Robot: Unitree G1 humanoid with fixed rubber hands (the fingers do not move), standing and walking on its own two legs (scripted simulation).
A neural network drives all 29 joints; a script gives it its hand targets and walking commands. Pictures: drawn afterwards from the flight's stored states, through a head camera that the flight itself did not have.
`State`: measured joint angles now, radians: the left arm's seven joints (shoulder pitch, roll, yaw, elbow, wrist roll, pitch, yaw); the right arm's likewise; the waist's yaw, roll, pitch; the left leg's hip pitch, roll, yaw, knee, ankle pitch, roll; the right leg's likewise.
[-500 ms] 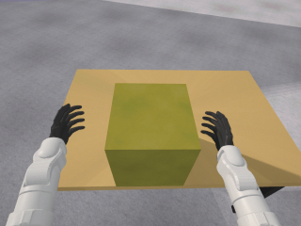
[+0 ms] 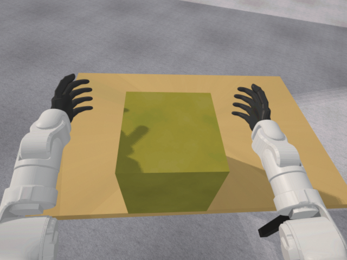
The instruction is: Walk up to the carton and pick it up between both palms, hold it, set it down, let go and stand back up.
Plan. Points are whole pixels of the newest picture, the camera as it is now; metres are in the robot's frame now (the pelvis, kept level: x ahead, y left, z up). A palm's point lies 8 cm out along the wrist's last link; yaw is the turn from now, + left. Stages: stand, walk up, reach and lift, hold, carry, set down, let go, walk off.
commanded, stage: reach and lift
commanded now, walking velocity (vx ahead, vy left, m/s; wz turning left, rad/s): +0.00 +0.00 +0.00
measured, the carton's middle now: (168, 154) +0.40 +0.01 -0.04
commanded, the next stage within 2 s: none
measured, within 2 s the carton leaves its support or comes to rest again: neither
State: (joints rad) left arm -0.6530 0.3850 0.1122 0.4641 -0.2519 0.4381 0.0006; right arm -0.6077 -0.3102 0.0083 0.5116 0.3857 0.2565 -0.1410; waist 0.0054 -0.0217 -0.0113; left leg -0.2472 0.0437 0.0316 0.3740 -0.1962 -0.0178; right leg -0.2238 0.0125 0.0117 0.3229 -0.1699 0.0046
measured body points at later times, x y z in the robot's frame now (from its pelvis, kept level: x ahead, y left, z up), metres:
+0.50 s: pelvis +0.00 +0.00 +0.00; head +0.02 +0.01 +0.45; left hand +0.39 +0.24 +0.06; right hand +0.41 -0.17 +0.07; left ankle -0.01 +0.13 -0.75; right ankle -0.01 -0.12 -0.75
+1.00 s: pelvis -0.02 +0.00 -0.03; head +0.04 +0.00 +0.42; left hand +0.39 +0.23 +0.00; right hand +0.40 -0.18 -0.01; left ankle -0.01 +0.13 -0.75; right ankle -0.01 -0.12 -0.75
